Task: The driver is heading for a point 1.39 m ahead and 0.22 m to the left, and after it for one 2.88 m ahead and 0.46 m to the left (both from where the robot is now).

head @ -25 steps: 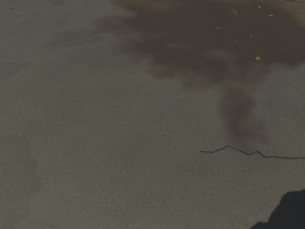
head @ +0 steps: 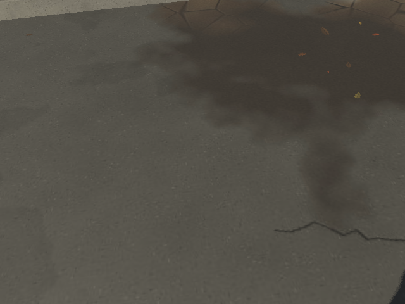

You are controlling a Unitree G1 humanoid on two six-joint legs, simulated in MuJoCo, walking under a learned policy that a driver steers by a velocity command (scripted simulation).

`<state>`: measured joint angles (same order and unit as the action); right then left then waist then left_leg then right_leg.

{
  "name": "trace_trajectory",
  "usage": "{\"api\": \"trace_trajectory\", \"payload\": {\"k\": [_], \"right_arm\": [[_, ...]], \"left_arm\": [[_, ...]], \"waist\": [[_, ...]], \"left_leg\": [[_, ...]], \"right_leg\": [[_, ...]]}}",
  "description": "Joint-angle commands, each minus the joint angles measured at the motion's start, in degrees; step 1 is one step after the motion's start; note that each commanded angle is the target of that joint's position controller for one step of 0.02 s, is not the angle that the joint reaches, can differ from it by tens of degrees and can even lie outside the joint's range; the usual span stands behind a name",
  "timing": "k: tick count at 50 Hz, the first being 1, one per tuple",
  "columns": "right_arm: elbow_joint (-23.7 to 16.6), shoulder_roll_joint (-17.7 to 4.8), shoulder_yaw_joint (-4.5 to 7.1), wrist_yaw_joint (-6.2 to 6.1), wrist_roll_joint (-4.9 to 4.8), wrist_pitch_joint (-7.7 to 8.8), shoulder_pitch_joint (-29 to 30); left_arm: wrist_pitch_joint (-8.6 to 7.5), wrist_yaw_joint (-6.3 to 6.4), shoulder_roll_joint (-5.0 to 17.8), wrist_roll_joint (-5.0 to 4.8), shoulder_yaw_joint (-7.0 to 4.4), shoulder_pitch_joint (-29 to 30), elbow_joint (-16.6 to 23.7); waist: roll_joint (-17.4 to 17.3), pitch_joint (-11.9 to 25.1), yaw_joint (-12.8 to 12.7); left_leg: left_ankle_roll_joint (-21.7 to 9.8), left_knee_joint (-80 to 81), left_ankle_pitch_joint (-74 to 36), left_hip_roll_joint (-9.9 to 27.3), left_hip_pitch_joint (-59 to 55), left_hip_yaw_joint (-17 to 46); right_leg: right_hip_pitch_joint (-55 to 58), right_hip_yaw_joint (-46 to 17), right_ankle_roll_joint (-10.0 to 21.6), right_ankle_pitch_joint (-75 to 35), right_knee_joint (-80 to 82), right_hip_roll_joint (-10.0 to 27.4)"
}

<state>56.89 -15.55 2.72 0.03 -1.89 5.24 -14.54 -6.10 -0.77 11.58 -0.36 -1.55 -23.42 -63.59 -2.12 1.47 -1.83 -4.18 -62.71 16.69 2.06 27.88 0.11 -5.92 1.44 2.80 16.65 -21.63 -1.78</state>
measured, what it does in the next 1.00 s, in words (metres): walks ahead: left foot, then right foot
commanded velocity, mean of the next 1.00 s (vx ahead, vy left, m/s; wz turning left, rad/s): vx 0.48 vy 0.00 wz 0.04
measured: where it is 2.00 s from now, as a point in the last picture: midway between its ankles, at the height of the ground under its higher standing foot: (195, 173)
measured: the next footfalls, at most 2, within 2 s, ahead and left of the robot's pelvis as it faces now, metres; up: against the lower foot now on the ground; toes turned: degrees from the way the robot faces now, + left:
left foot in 0.32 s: +0.36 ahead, +0.14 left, +0.00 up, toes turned +2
right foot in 0.86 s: +0.67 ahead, -0.10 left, +0.00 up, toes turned -2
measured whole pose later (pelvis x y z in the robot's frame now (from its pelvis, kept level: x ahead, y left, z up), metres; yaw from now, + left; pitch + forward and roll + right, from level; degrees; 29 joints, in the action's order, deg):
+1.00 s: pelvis +0.57 -0.01 -0.01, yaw +3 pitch +1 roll +0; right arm 56.2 -15.4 3.1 -0.4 -2.2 4.4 -18.2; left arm -6.4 -1.2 13.4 0.3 -3.0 -8.9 -51.2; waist -2.1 -1.8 0.5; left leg -2.8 -66.9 20.3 2.7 24.3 2.9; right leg -18.3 5.9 2.7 9.1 -26.0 0.0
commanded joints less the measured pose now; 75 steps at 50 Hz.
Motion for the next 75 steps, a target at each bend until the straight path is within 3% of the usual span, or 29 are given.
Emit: {"api": "trace_trajectory", "payload": {"k": [1,6,10,13,15,16,17,18,19,21,26,33,38,41,43,44,45,46,48,50,64,67,69,70,71,72,73,74,75], "right_arm": [[-4.26,-3.24,0.91,0.86,0.72,1.13,5.05],[-9.69,0.01,-0.73,1.33,0.61,0.6,17.84],[-12.33,-1.3,-0.94,2.26,0.04,0.66,22.76],[-12.64,-4.08,0.14,2.83,0.16,1.12,19.72],[-8.68,-8.02,2.45,2.28,-0.02,0.85,5.35],[-6.16,-10.77,3.51,1.67,0.28,0.46,-5.15],[-4.38,-15.57,4.61,1.59,1.66,0.11,-11.87],[-4.16,-11.19,3.13,1.78,1.54,0.01,-10.47],[-4.78,-8.4,2.24,1.8,1.12,0.37,-4.43],[-6.51,-4.82,1.16,2.26,1.81,1.12,4.61],[-4.03,-4.32,0.76,2.04,2.18,1.81,3.19],[-2.01,-7.3,1.27,-0.24,1.37,0.88,-5.03],[0.28,-7.84,1.71,-0.52,0.83,-0.55,-10.16],[0.03,-8.91,2.24,-0.67,0.8,-1.53,-8.91],[-1.68,-6.36,1.01,-0.52,1.54,-1.84,-7.31],[-2.67,0.61,-1.04,0.04,1.7,-0.82,-13.99],[-1.67,-1.04,-0.81,0.17,0.63,0.5,-13.52],[-3.13,-6.93,0.97,0.14,-1.17,1.11,-8.11],[-4.23,-6.36,1.45,-0.63,-0.74,0.76,-2.89],[-3.56,-3.62,1.84,-0.76,-0.28,-1.1,-5.16],[-13.82,-0.22,1.16,2.69,0.72,-2.38,14.67],[-15.73,-2.22,2.02,3.62,0.48,-2.57,13.65],[-14.28,-6.05,4.11,3.55,0.09,-2.76,3.78],[-11.93,-9.8,6.18,2.69,0.03,-2.91,-5.56],[-10.69,-15.73,7.71,1.32,0.16,-3.4,-10.31],[-12.7,-17.64,7.3,1.68,0.67,-2.46,-8.47],[-12.71,-12.53,5.79,1.99,1.16,-1.85,-9.07],[-12.68,-9.86,5.12,1.91,1.04,-1.23,-6.67],[-13.46,-7.68,4.45,1.89,0.84,-0.91,-2.04]], "left_arm": [[0.03,0.23,5.41,0.45,-0.09,-3.08,1.93],[0.92,1.91,8.74,0.57,-0.46,-5.18,2.91],[0.98,2.13,9.36,-0.48,-1.05,-7.57,2.22],[1.65,2.22,10.66,-0.38,-1.86,-5.63,2.84],[2.69,2.17,10.98,0.38,-2.09,-3.8,3.74],[2.78,1.98,9.93,1.0,-1.48,-3.16,5.08],[1.62,1.09,1.39,0.78,0.68,-10.75,5.77],[-0.27,0.57,3.23,-0.29,0.37,-8.97,4.74],[-1.38,0.35,7.83,-2.07,-0.99,-2.75,7.23],[-1.7,1.31,8.76,-1.84,-1.67,3.44,8.79],[1.43,2.12,5.74,-0.51,-2.24,3.71,9.98],[0.46,0.94,5.14,-0.2,-1.77,20.87,15.61],[-0.05,-0.8,5.96,-0.81,-1.34,28.02,18.89],[-0.56,-1.34,8.76,-0.83,-2.39,23.79,18.81],[-0.82,-0.58,14.56,-0.17,-5.09,4.83,13.96],[-0.39,-0.23,20.81,0.8,-6.75,-3.29,12.3],[-0.16,-0.25,16.15,0.6,-5.34,-3.99,12.17],[-0.28,-0.05,12.65,0.3,-4.16,0.87,12.78],[-0.56,-0.14,8.46,0.36,-2.87,9.91,14.14],[-1.03,-0.41,6.55,1.13,-2.48,12.85,13.61],[1.01,2.46,11.89,0.08,-4.5,4.29,9.96],[2.25,2.71,13.94,-0.5,-5.16,5.81,10.75],[3.15,2.98,15.47,-0.74,-5.49,7.7,11.62],[3.15,3.01,15.16,-0.78,-5.2,8.34,12.21],[2.39,2.74,9.89,1.07,-3.72,6.48,14.27],[-0.17,1.82,5.73,0.43,-2.03,4.32,16.92],[-2.22,0.97,10.38,-1.88,-3.06,11.8,18.41],[-3.18,0.7,10.6,-2.68,-3.04,14.24,19.24],[-3.3,1.14,10.23,-1.6,-3.13,13.47,17.93]], "waist": [[7.48,-6.83,-0.34],[6.45,-9.07,-2.62],[7.25,-10.85,-2.44],[8.27,-6.91,1.37],[9.62,2.89,8.85],[7.32,9.87,12.97],[-8.58,20.42,9.15],[-9.94,21.58,9.6],[-7.94,10.4,7.99],[0.69,1.17,4.01],[-1.77,-3.17,-0.22],[-0.24,-5.54,4.5],[-0.23,-6.97,6.14],[-2.13,-3.79,2.49],[-0.33,8.99,-6.14],[12.51,19.13,-4.91],[15.18,23.19,-5.68],[11.8,13.42,-5.05],[6.43,3.15,-1.62],[8.33,-0.12,1.63],[3.6,-7.94,-2.0],[5.97,-5.2,0.64],[7.42,1.08,6.85],[5.4,5.97,11.62],[-6.58,10.12,10.02],[-11.94,18.43,5.62],[-4.66,15.87,8.94],[-2.89,8.91,7.77],[2.52,5.0,4.64]], "left_leg": [[1.12,2.85,-7.15,4.45,18.34,0.91],[3.72,22.23,-16.48,1.89,12.44,-2.91],[2.1,30.06,-18.97,0.76,9.14,-2.59],[-0.58,32.36,-15.51,-1.2,2.81,-2.87],[-3.23,31.75,-13.57,-4.69,-15.76,-5.07],[-6.05,30.0,-11.99,2.17,-33.59,2.59],[-15.88,35.97,3.58,17.93,-54.3,31.92],[-16.11,46.45,8.2,20.03,-53.0,45.74],[-12.75,47.57,7.53,18.13,-44.0,37.06],[-9.84,50.51,-5.06,14.05,-24.79,21.7],[-10.18,56.92,-11.53,9.53,-12.44,9.69],[-7.67,57.73,-15.44,7.7,-18.05,3.76],[-7.07,53.35,-17.66,11.78,-29.12,4.44],[-5.4,45.93,-32.04,12.76,-32.28,4.91],[-2.45,22.91,-35.06,7.03,-21.46,1.55],[2.2,-0.89,-10.68,-2.5,2.98,-2.32],[1.95,-10.41,15.98,-4.85,10.35,6.72],[0.97,-14.07,13.31,-1.47,15.03,8.25],[0.88,-8.82,3.69,3.81,12.39,5.77],[1.03,-4.92,-0.99,6.07,6.02,5.99],[0.6,24.12,-16.97,4.16,14.97,-1.43],[-2.06,25.42,-9.13,0.25,8.44,-5.79],[-4.9,26.59,-5.86,-4.53,-5.86,-8.35],[-7.23,30.88,-9.26,-5.88,-21.16,-6.03],[-12.25,32.52,-8.28,6.55,-38.07,15.36],[-22.77,43.07,-0.31,17.44,-50.32,47.97],[-19.19,46.61,-0.93,16.42,-49.87,44.31],[-16.76,46.18,-4.92,14.44,-42.99,34.93],[-14.34,46.11,-10.51,11.96,-33.93,27.38]], "right_leg": [[8.67,-14.39,6.57,-13.41,13.7,13.92],[2.31,-7.58,6.99,-19.1,16.44,11.78],[5.48,-6.37,6.99,-20.86,16.78,14.39],[11.78,-4.88,5.25,-38.59,9.87,16.18],[10.52,-2.31,3.19,-55.94,-7.16,13.78],[-1.4,-1.7,1.7,-44.61,-22.55,11.67],[-23.76,-1.02,-2.18,-9.7,-46.78,0.36],[-30.25,-9.54,-1.13,14.01,-56.12,-1.28],[-35.69,-8.86,0.03,11.44,-59.19,2.21],[-31.34,-6.16,0.6,1.75,-53.29,7.78],[-26.93,-5.09,-0.73,-4.33,-42.29,11.31],[-30.28,-1.79,-2.6,-23.85,-16.08,8.55],[-32.52,-2.07,-1.14,-19.48,-8.78,7.02],[-23.8,-0.5,1.2,-12.74,-6.39,4.39],[4.73,-3.8,5.48,-14.24,-7.81,7.3],[29.81,-28.58,14.06,-6.39,-5.68,23.29],[31.43,-42.74,15.55,-1.47,2.65,26.94],[23.64,-33.76,11.85,-0.48,3.77,24.86],[6.85,-18.98,8.32,-6.61,7.94,20.5],[-1.86,-10.6,6.53,-9.35,11.89,17.12],[9.74,9.37,5.69,-25.44,12.23,18.69],[13.09,11.75,4.05,-46.9,4.18,19.38],[11.34,13.05,2.36,-60.35,-11.14,18.08],[3.63,13.8,0.03,-53.17,-24.92,15.53],[-15.98,13.4,-2.93,-15.98,-44.87,9.78],[-33.0,0.02,-4.6,18.36,-59.79,-1.45],[-39.82,-7.15,-3.01,15.18,-61.19,1.77],[-41.57,-6.44,-1.51,10.02,-57.54,4.31],[-37.99,-6.06,-1.33,5.56,-52.13,7.29]]}}
Velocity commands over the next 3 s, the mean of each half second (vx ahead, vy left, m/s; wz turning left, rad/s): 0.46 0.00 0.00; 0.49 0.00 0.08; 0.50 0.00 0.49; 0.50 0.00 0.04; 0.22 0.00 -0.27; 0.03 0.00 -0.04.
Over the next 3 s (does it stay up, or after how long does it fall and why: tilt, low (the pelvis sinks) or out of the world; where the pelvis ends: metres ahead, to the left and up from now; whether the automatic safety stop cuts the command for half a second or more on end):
stays up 1.39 0.20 -0.01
